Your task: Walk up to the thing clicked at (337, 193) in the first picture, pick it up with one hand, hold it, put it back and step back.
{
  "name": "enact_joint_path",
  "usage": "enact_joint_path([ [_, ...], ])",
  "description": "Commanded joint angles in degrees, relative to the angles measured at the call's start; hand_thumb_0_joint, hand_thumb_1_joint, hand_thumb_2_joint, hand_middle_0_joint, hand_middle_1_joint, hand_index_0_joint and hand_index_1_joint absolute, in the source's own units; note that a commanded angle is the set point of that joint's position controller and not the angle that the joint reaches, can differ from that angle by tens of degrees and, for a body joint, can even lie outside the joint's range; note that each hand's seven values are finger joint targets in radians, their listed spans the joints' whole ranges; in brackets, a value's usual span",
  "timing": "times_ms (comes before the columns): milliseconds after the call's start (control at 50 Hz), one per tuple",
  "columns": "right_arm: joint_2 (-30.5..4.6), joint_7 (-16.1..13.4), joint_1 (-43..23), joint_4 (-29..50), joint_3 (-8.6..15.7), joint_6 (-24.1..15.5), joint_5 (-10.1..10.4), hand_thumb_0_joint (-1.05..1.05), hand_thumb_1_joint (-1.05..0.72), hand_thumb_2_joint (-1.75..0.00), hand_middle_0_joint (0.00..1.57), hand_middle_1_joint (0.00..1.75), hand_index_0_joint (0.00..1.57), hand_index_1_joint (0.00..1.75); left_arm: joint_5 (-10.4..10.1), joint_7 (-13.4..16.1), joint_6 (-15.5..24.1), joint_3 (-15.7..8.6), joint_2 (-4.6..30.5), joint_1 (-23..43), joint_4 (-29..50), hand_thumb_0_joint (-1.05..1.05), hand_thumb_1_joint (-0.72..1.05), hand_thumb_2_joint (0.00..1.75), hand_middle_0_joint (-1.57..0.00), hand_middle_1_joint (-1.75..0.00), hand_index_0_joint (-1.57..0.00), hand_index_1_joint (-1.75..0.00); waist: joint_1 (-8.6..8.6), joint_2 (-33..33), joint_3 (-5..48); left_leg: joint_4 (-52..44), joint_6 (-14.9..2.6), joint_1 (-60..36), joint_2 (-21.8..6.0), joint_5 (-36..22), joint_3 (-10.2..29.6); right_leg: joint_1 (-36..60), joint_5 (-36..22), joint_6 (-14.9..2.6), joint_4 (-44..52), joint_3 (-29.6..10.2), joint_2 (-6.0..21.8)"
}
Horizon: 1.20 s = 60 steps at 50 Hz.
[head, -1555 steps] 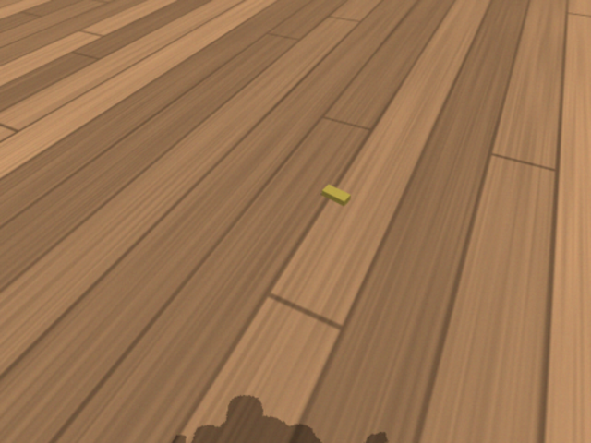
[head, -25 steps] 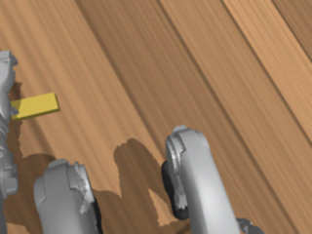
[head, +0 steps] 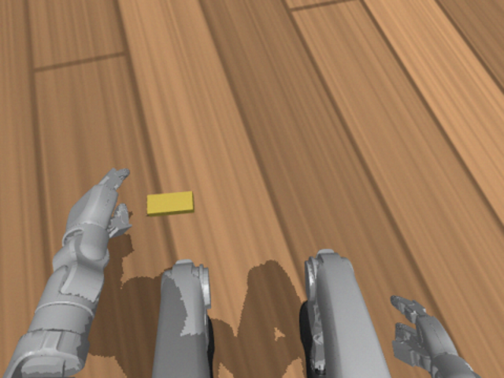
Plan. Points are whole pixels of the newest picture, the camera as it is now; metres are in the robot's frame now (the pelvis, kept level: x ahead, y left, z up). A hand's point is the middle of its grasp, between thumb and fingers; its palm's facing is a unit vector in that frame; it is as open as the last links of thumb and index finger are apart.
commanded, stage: home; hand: left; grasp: from above
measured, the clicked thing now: (171, 204) +0.52 +0.23 -0.45
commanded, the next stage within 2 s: none
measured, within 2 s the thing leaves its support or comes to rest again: neither
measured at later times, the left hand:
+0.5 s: hand (90, 273) +0.27 +0.18 +0.10, palm faces +0.09 -0.96 -0.26, open 7.4 cm
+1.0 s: hand out of the picture +0.22 +0.19 +0.20, palm faces +0.15 -0.97 -0.20, open 7.4 cm
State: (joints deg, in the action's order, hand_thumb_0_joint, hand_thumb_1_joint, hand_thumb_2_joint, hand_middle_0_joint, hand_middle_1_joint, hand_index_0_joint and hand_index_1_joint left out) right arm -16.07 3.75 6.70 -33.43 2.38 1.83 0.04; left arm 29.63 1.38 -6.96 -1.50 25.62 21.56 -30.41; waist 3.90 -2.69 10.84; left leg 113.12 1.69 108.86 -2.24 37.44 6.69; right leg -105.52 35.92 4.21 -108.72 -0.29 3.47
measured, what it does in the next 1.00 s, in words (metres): rises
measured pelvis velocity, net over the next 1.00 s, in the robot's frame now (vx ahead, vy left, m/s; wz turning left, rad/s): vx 0.08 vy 0.00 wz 0.08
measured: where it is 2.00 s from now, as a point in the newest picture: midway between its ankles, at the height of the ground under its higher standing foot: (259, 366)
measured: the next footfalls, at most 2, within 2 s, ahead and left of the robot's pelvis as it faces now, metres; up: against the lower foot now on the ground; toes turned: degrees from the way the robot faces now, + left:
none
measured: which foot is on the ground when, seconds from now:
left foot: down 0.00-1.00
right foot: down 0.00-1.00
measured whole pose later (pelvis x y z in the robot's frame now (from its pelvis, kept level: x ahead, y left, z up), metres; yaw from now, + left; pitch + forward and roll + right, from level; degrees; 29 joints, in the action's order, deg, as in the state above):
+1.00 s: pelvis +0.08 +0.00 +0.25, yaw +4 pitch +10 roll -3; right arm -12.5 -10.7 14.7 -30.3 -1.3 -13.7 0.4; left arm -3.0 1.3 -27.4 -2.3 12.3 -28.4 7.7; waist 1.6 -2.8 9.3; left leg 58.0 2.1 39.9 -3.9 27.8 3.3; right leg -36.8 26.1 3.3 -53.7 3.4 3.8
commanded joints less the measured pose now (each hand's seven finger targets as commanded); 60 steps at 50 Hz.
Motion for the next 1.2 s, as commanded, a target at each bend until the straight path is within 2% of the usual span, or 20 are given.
enact_joint_path([
  [0, -9.06, -2.73, 3.82, 5.67, 3.21, -3.26, 0.79, 0.00, -0.90, -0.90, 0.20, 0.30, 0.20, 0.30, -6.35, 2.04, -1.45, -3.15, 7.16, 7.60, 17.49, 0.00, 0.90, 0.90, -0.20, -0.30, -0.20, -0.30, 1.39, -7.74, 30.97, -23.93, -1.79, -33.38, 0.89, -2.70, -0.98, 20.08, -5.38, -5.69, 17.47, 4.49, -2.35],
  [80, -7.96, -4.78, 1.15, 6.80, 2.34, -4.92, 1.34, 0.00, -0.90, -0.90, 0.20, 0.30, 0.20, 0.30, -12.95, 2.79, -4.96, -2.31, 3.84, 0.08, 22.78, 0.00, 0.90, 0.90, -0.20, -0.30, -0.20, -0.30, 1.75, -5.53, 28.21, -28.77, -2.01, -37.39, 1.00, -1.62, -1.18, 26.33, -4.26, -5.28, 23.79, 3.69, -2.28],
  [100, -7.41, -5.28, 0.31, 7.35, 2.04, -5.33, 1.52, 0.00, -0.90, -0.90, 0.20, 0.30, 0.20, 0.30, -14.89, 3.02, -5.85, -2.82, 3.91, -2.05, 24.13, 0.00, 0.90, 0.90, -0.20, -0.30, -0.20, -0.30, 1.30, -4.85, 27.02, -30.08, -2.11, -38.22, 0.98, -0.52, -1.41, 28.02, -3.08, -5.25, 25.95, 3.46, -2.51],
  [120, -7.15, -5.74, 0.09, 7.49, 1.89, -5.77, 1.47, 0.00, -0.90, -0.90, 0.20, 0.30, 0.20, 0.30, -16.38, 3.04, -6.60, -1.96, 2.49, -4.20, 24.84, 0.00, 0.90, 0.90, -0.20, -0.30, -0.20, -0.30, 2.14, -4.31, 25.53, -31.25, -2.26, -38.83, 1.09, -0.06, -1.77, 29.52, -2.63, -5.04, 27.83, 3.12, -2.43],
  [140, -7.02, -6.15, -0.28, 7.52, 1.53, -6.22, 1.53, 0.00, -0.90, -0.90, 0.20, 0.30, 0.20, 0.30, -17.94, 3.16, -7.37, -2.35, 2.17, -6.50, 24.18, 0.00, 0.90, 0.90, -0.20, -0.30, -0.20, -0.30, 1.93, -3.37, 23.38, -32.78, -2.29, -39.53, 1.01, 0.42, -1.55, 30.50, -2.12, -4.95, 29.11, 3.06, -2.42],
  [180, -6.40, -6.91, -0.85, 8.13, 1.14, -6.93, 1.63, 0.00, -0.90, -0.90, 0.20, 0.30, 0.20, 0.30, -20.93, 3.55, -8.49, -4.05, 2.93, -8.99, 28.10, 0.00, 0.90, 0.90, -0.20, -0.30, -0.20, -0.30, 1.07, -4.37, 23.92, -35.02, -2.30, -42.78, 1.02, -0.70, -1.87, 34.08, -2.93, -4.96, 31.62, 2.56, -2.36],
  [220, -5.61, -7.69, -0.55, 8.89, 0.52, -7.61, 1.88, 0.00, -0.90, -0.90, 0.20, 0.30, 0.20, 0.30, -23.13, 3.70, -9.81, -2.95, 0.62, -12.80, 30.32, 0.00, 0.90, 0.90, -0.20, -0.30, -0.20, -0.30, 1.51, -3.61, 23.23, -37.10, -2.27, -45.82, 0.96, -2.91, -2.11, 37.55, -4.74, -4.89, 34.19, 2.47, -2.45],
  [240, -5.38, -8.11, -0.34, 9.24, 0.14, -7.94, 2.02, 0.00, -0.90, -0.90, 0.20, 0.30, 0.20, 0.30, -24.32, 4.02, -10.41, -3.87, 0.67, -13.47, 31.32, 0.00, 0.90, 0.90, -0.20, -0.30, -0.20, -0.30, 1.28, -3.42, 22.39, -38.65, -2.30, -46.81, 1.00, -2.48, -1.85, 39.22, -4.54, -4.84, 35.65, 2.32, -2.35],
  [280, -4.69, -9.03, 0.40, 9.13, -0.54, -8.66, 2.13, 0.00, -0.90, -0.90, 0.20, 0.30, 0.20, 0.30, -26.02, 4.48, -11.71, -3.82, -0.95, -17.56, 31.90, 0.00, 0.90, 0.90, -0.20, -0.30, -0.20, -0.30, 1.13, -2.92, 19.83, -41.66, -2.16, -49.89, 0.78, -3.22, -1.54, 42.19, -5.34, -4.72, 38.48, 2.31, -2.38],
  [340, -3.91, -10.54, 1.62, 9.46, -1.33, -9.81, 2.33, 0.00, -0.90, -0.90, 0.20, 0.30, 0.20, 0.30, -28.97, 4.89, -13.45, -5.01, -2.45, -22.94, 34.05, 0.00, 0.90, 0.90, -0.20, -0.30, -0.20, -0.30, 0.73, -1.78, 18.42, -45.02, -2.18, -53.32, 0.91, -7.42, -1.95, 48.57, -9.06, -4.56, 42.90, 2.30, -2.61],
  [440, -3.19, -12.98, 3.95, 9.67, -1.84, -12.32, 2.23, 0.00, -0.90, -0.90, 0.20, 0.30, 0.20, 0.30, -31.92, 4.53, -15.12, -5.38, -5.30, -30.91, 37.99, 0.00, 0.90, 0.90, -0.20, -0.30, -0.20, -0.30, 0.22, -1.24, 15.07, -50.93, -2.01, -60.19, 1.01, -12.52, -3.02, 56.95, -13.30, -4.34, 49.55, 2.48, -2.92],
  [500, -2.90, -13.87, 5.33, 10.17, -1.86, -13.50, 1.85, 0.00, -0.90, -0.90, 0.20, 0.30, 0.20, 0.30, -32.97, 3.99, -15.86, -5.02, -6.89, -36.18, 40.35, 0.00, 0.90, 0.90, -0.20, -0.30, -0.20, -0.30, 0.15, -1.24, 12.61, -54.57, -1.80, -64.19, 1.06, -16.76, -3.18, 61.23, -17.06, -4.04, 53.02, 3.16, -3.28],
  [520, -2.97, -14.11, 5.61, 10.51, -1.94, -13.83, 1.75, 0.00, -0.90, -0.90, 0.20, 0.30, 0.20, 0.30, -33.20, 3.89, -16.14, -5.78, -6.46, -37.85, 41.16, 0.00, 0.90, 0.90, -0.20, -0.30, -0.20, -0.30, -0.61, -1.09, 11.99, -55.64, -1.75, -65.52, 1.08, -17.67, -3.33, 62.65, -17.81, -3.96, 53.94, 3.44, -3.34],
  [560, -2.57, -14.50, 6.09, 11.33, -1.68, -14.34, 1.67, 0.00, -0.90, -0.90, 0.20, 0.30, 0.20, 0.30, -33.18, 3.54, -16.51, -5.00, -7.12, -41.08, 44.02, 0.00, 0.90, 0.90, -0.20, -0.30, -0.20, -0.30, -0.67, -1.72, 11.70, -57.65, -1.65, -68.25, 1.42, -20.70, -4.11, 65.56, -20.22, -3.98, 56.34, 3.69, -3.66],
  [720, -2.58, -15.31, 6.13, 11.92, -1.55, -16.54, 0.87, 0.00, -0.90, -0.90, 0.20, 0.30, 0.20, 0.30, -33.12, 1.78, -17.96, -3.82, -8.08, -48.93, 48.74, 0.00, 0.90, 0.90, -0.20, -0.30, -0.20, -0.30, -1.20, 0.61, 4.03, -63.88, -1.80, -72.66, 1.55, -20.55, -4.42, 69.45, -19.10, -3.69, 62.30, 5.51, -4.41],
  [880, -3.37, -15.10, 5.72, 11.16, -0.85, -18.47, 0.23, 0.00, -0.90, -0.90, 0.20, 0.30, 0.20, 0.30, -32.32, 0.07, -17.63, -3.60, -7.75, -47.48, 48.77, 0.00, 0.90, 0.90, -0.20, -0.30, -0.20, -0.30, -1.12, -0.07, 0.74, -65.51, -1.65, -74.15, 1.82, -20.07, -5.14, 69.64, -18.05, -3.54, 63.40, 6.17, -4.22],
  [940, -3.58, -14.96, 5.61, 10.92, -0.67, -18.97, 0.09, 0.00, -0.90, -0.90, 0.20, 0.30, 0.20, 0.30, -32.13, -0.10, -17.38, -3.68, -7.42, -47.20, 49.06, 0.00, 0.90, 0.90, -0.20, -0.30, -0.20, -0.30, -0.80, 0.35, 2.49, -65.21, -1.72, -75.36, 1.94, -21.48, -5.03, 70.84, -19.65, -3.41, 63.36, 5.97, -4.13],
  [1000, -3.51, -14.88, 5.16, 10.68, -0.80, -19.25, -0.02, 0.00, -0.90, -0.90, 0.20, 0.30, 0.20, 0.30, -31.92, -0.14, -17.29, -3.95, -7.21, -47.38, 48.89, 0.00, 0.90, 0.90, -0.20, -0.30, -0.20, -0.30, -1.53, -0.88, 2.56, -65.49, -1.49, -75.64, 1.86, -21.87, -4.93, 70.90, -19.83, -3.54, 63.10, 6.02, -4.15],
  [1120, -3.45, -14.79, 4.50, 10.46, -1.10, -19.46, -0.09, 0.00, -0.90, -0.90, 0.20, 0.30, 0.20, 0.30, -31.86, 0.11, -17.40, -3.79, -7.26, -47.42, 48.68, 0.00, 0.90, 0.90, -0.20, -0.30, -0.20, -0.30, -1.85, -0.98, 1.49, -66.02, -1.48, -75.21, 1.73, -20.68, -4.56, 70.94, -18.77, -3.57, 63.39, 6.14, -4.20],
  [1180, -3.50, -14.80, 4.70, 10.37, -0.99, -19.58, -0.02, 0.00, -0.90, -0.90, 0.20, 0.30, 0.20, 0.30, -31.98, 0.18, -17.40, -3.98, -7.30, -47.52, 49.19, 0.00, 0.90, 0.90, -0.20, -0.30, -0.20, -0.30, -1.73, -1.29, 3.17, -65.98, -1.39, -75.95, 1.54, -21.52, -4.55, 71.45, -19.31, -3.70, 63.00, 5.99, -4.27],
])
